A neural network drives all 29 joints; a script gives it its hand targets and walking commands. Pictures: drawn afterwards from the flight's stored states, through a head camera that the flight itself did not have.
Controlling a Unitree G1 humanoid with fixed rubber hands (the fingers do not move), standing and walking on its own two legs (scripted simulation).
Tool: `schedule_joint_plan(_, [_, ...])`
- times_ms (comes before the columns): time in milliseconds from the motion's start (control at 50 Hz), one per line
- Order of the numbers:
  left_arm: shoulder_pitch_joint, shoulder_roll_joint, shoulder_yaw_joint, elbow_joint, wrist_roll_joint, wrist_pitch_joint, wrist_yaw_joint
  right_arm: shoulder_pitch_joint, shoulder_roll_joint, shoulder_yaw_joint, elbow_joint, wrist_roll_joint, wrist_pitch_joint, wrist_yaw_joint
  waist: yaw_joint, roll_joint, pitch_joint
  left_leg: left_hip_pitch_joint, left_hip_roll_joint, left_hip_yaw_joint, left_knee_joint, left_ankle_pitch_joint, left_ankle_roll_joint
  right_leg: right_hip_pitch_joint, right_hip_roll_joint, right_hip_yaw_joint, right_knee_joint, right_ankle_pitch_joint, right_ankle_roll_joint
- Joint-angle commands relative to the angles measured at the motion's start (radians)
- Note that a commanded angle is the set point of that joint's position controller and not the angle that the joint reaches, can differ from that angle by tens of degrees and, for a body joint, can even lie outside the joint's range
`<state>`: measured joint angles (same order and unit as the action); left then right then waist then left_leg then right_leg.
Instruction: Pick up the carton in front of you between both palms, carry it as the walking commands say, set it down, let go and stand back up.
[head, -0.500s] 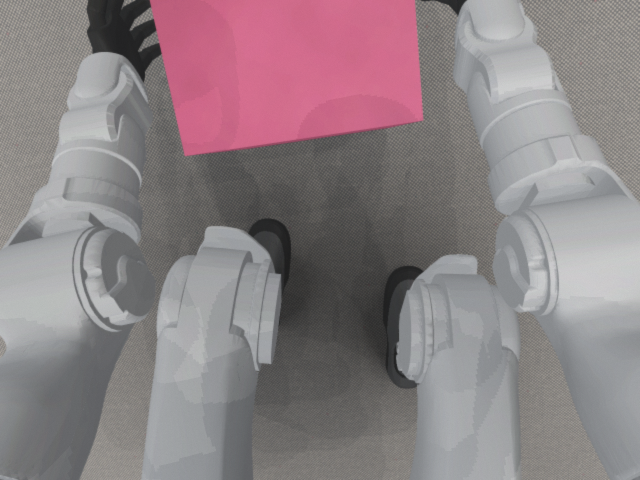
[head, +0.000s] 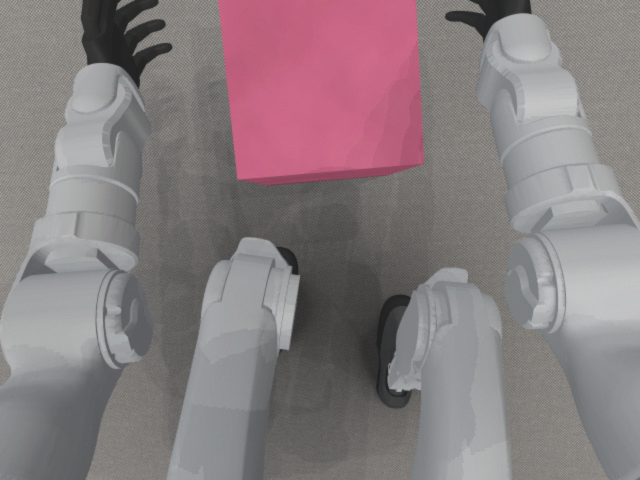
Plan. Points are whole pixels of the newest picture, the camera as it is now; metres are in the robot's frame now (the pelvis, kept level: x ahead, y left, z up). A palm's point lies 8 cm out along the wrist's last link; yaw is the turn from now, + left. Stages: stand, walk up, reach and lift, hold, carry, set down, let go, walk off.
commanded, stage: set down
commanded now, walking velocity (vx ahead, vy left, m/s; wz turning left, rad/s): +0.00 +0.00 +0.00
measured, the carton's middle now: (322, 105) +0.51 +0.08 -0.29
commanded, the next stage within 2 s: let go in 0.74 s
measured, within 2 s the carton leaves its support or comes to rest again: neither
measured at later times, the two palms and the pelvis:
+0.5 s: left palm out of the picture +0.48 +0.29 +0.03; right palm out of the picture +0.58 -0.10 +0.02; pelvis +0.03 +0.00 +0.12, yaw +0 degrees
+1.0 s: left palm out of the picture +0.44 +0.28 +0.15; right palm out of the picture +0.51 -0.12 +0.14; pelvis +0.06 +0.01 +0.25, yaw -1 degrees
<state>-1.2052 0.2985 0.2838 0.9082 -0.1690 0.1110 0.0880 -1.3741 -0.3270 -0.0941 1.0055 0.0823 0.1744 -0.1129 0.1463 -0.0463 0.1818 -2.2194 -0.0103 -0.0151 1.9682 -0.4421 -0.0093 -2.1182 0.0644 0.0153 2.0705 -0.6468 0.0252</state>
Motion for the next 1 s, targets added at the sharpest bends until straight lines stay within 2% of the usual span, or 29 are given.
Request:
schedule_joint_plan(0, [-0.197, 0.096, 0.026, -0.107, 0.038, -0.013, -0.006, -0.205, -0.094, -0.052, -0.042, -0.029, -0.025, 0.011, 0.02, 0.049, -1.064, 0.803, -0.022, 0.078, -0.187, 0.238, -0.045, 0.224, 0.042, -0.09, -0.264, 0.083, -0.023])
schedule_joint_plan(80, [-0.153, 0.093, 0.051, -0.125, 0.061, -0.011, -0.014, -0.191, -0.077, -0.052, -0.058, -0.038, -0.031, 0.017, 0.036, 0.026, -1.123, 0.82, -0.03, 0.087, -0.239, 0.277, -0.049, 0.275, 0.048, -0.082, -0.325, 0.112, -0.018])
schedule_joint_plan(180, [-0.095, 0.111, 0.083, -0.184, 0.07, 0.008, -0.028, -0.185, -0.054, -0.032, -0.161, -0.043, -0.013, 0.016, 0.067, -0.043, -1.255, 0.863, -0.039, 0.107, -0.307, 0.346, -0.048, 0.423, 0.059, -0.082, -0.398, 0.182, -0.006])
schedule_joint_plan(260, [-0.054, 0.124, 0.093, -0.242, 0.066, 0.032, -0.045, -0.164, -0.047, -0.028, -0.248, -0.057, 0.016, 0.012, 0.071, -0.089, -1.341, 0.895, -0.045, 0.119, -0.371, 0.392, -0.045, 0.559, 0.063, -0.083, -0.466, 0.246, 0.005])
schedule_joint_plan(320, [-0.029, 0.124, 0.095, -0.272, 0.063, 0.048, -0.059, -0.141, -0.041, -0.034, -0.284, -0.067, 0.035, 0.012, 0.065, -0.102, -1.356, 0.917, -0.048, 0.124, -0.422, 0.41, -0.043, 0.629, 0.063, -0.082, -0.52, 0.28, 0.009])
schedule_joint_plan(440, [0.014, 0.101, 0.1, -0.279, 0.076, 0.057, -0.083, -0.079, -0.023, -0.061, -0.273, -0.087, 0.045, 0.028, 0.047, -0.075, -1.301, 0.983, -0.05, 0.119, -0.534, 0.426, -0.045, 0.682, 0.061, -0.071, -0.639, 0.312, 0.009])
schedule_joint_plan(560, [0.053, 0.079, 0.111, -0.269, 0.107, 0.04, -0.092, -0.021, -0.013, -0.087, -0.236, -0.104, 0.025, 0.051, 0.043, -0.038, -1.252, 1.093, -0.048, 0.104, -0.65, 0.46, -0.047, 0.714, 0.057, -0.059, -0.761, 0.336, 0.01])
schedule_joint_plan(700, [0.092, 0.052, 0.12, -0.256, 0.135, 0.02, -0.098, 0.018, -0.005, -0.105, -0.22, -0.119, 0.0, 0.076, 0.043, -0.038, -1.194, 1.203, -0.041, 0.082, -0.789, 0.484, -0.043, 0.801, 0.045, -0.043, -0.903, 0.365, 0.014])
schedule_joint_plan(780, [0.141, 0.038, 0.119, -0.254, 0.166, 0.005, -0.114, 0.087, 0.019, -0.128, -0.218, -0.149, -0.013, 0.075, 0.028, -0.034, -1.2, 1.279, -0.038, 0.076, -0.852, 0.511, -0.037, 0.878, 0.041, -0.037, -0.979, 0.408, 0.018])
schedule_joint_plan(880, [0.327, 0.044, 0.09, -0.303, 0.214, -0.005, -0.159, 0.307, 0.097, -0.143, -0.308, -0.196, -0.017, 0.03, 0.008, -0.019, -1.267, 1.455, -0.044, 0.07, -0.924, 0.621, -0.017, 1.021, 0.045, -0.031, -1.079, 0.522, 0.03])
schedule_joint_plan(980, [0.538, 0.054, 0.02, -0.397, 0.24, -0.015, -0.198, 0.544, 0.153, -0.125, -0.476, -0.209, -0.035, -0.007, -0.002, 0.02, -1.17, 1.654, -0.038, 0.04, -1.023, 0.635, -0.001, 1.075, 0.042, -0.035, -1.189, 0.497, 0.027])
